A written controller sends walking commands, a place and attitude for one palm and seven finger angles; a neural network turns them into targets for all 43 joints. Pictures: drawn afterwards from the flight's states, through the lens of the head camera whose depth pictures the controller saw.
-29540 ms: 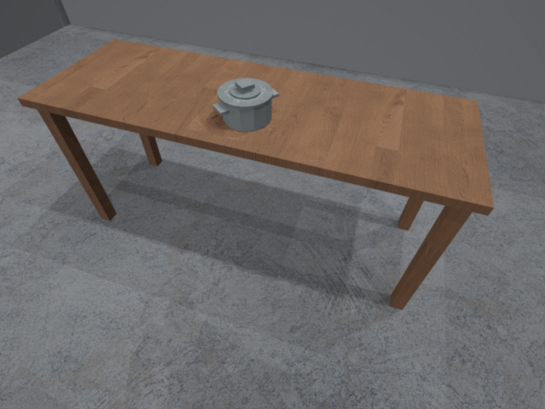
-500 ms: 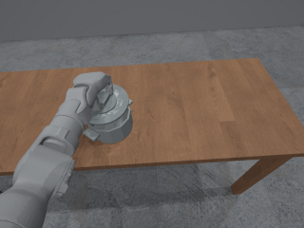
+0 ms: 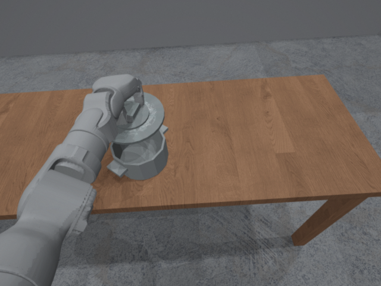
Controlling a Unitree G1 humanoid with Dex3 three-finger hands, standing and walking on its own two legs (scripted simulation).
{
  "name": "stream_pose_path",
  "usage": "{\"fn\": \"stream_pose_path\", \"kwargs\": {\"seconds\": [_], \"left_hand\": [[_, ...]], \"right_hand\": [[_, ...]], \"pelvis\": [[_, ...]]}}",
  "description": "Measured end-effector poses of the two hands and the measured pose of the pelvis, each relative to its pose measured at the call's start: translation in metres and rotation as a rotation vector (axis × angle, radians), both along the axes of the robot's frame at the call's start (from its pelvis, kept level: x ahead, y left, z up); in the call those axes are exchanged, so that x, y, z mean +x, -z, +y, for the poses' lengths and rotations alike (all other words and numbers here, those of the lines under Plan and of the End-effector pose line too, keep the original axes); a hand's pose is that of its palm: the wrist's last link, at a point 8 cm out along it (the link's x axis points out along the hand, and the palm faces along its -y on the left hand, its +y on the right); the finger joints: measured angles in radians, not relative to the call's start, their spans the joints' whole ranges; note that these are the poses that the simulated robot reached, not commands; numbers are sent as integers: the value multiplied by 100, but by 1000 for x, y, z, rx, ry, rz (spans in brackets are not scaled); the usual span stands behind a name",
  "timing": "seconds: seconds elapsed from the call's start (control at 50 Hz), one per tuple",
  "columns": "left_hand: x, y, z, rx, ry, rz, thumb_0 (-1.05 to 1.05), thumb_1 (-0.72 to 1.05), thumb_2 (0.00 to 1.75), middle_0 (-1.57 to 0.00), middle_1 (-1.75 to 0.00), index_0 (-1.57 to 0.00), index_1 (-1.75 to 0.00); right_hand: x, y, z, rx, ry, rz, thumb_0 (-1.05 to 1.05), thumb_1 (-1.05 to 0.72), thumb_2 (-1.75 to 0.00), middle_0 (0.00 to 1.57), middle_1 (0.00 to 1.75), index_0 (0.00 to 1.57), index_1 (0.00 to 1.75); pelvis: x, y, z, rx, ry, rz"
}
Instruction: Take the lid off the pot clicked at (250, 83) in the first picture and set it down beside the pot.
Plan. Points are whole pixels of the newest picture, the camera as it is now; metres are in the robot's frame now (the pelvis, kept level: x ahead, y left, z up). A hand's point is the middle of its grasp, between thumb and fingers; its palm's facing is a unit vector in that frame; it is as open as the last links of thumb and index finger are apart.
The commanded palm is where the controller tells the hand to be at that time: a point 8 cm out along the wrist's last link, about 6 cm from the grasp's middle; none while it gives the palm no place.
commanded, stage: lift the lid straight up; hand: left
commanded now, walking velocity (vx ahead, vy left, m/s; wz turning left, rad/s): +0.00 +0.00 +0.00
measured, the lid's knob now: (128, 109) +0.51 +0.12 +0.09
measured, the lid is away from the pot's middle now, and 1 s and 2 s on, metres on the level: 0.01 0.03 0.15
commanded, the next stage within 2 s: move the lid sideways beside the pot in 0.66 s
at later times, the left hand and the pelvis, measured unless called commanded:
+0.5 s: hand (113, 99) +0.47 +0.14 +0.15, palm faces -0.30 -0.05 -0.95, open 7.8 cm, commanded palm +0.47 +0.14 +0.22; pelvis +0.00 +0.00 +0.00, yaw +1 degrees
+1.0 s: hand (103, 96) +0.48 +0.16 +0.16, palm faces -0.27 -0.05 -0.96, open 7.8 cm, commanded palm +0.47 +0.17 +0.22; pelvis +0.00 +0.01 +0.00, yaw +0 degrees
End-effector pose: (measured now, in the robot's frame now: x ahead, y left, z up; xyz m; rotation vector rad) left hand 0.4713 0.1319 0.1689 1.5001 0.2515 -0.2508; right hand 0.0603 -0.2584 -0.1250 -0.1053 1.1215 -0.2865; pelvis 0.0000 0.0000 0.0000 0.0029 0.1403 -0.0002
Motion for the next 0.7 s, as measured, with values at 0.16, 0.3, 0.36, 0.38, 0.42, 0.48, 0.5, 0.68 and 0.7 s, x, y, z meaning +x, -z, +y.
{"fn": "stream_pose_path", "kwargs": {"seconds": [0.16,0.3,0.36,0.38,0.42,0.48,0.5,0.68,0.7], "left_hand": [[0,-13,-1,6,-5,-25,-4,29,69,-76,-104,-58,-95],[-2,-24,2,11,-19,-26,-4,28,69,-76,-104,-58,-95],[-2,-29,5,9,-30,-22,-4,28,69,-76,-104,-58,-95],[-2,-30,5,13,-35,-18,-4,28,69,-76,-104,-58,-95],[-1,-32,7,18,-42,-11,-4,28,69,-76,-104,-58,-95],[0,-36,9,17,-38,-9,-4,28,70,-76,-104,-58,-95],[0,-37,10,16,-33,-11,-4,28,69,-76,-104,-58,-95],[0,-40,12,19,-22,-5,-4,29,69,-76,-104,-58,-95],[0,-38,12,16,-21,1,-4,29,69,-76,-104,-58,-95]], "right_hand": [[3,-2,-2,-2,-8,-15,1,-90,-90,20,30,20,30],[11,-3,-1,-1,-24,-40,1,-90,-90,20,30,20,30],[14,-4,-1,-2,-28,-50,1,-90,-90,20,30,20,30],[15,-5,-1,-2,-29,-52,1,-90,-90,20,30,20,30],[17,-6,-1,-4,-33,-56,1,-90,-90,20,30,20,30],[18,-7,-1,-9,-39,-61,1,-90,-90,20,30,20,30],[18,-8,0,-11,-41,-63,1,-90,-90,20,30,20,30],[17,-7,2,-8,-48,-47,1,-90,-90,20,30,20,30],[16,-7,2,-7,-48,-44,1,-90,-90,20,30,20,30]], "pelvis": [[-1,-1,-1,1,0,-9],[-3,-1,-2,2,-6,-15],[-3,-2,-2,1,-6,-19],[-3,-2,-2,1,-7,-20],[-4,-2,-2,1,-9,-20],[-4,-2,-2,1,-12,-20],[-4,-2,-1,1,-12,-20],[-3,-2,2,-1,-13,-20],[-3,-2,3,-1,-13,-20]]}}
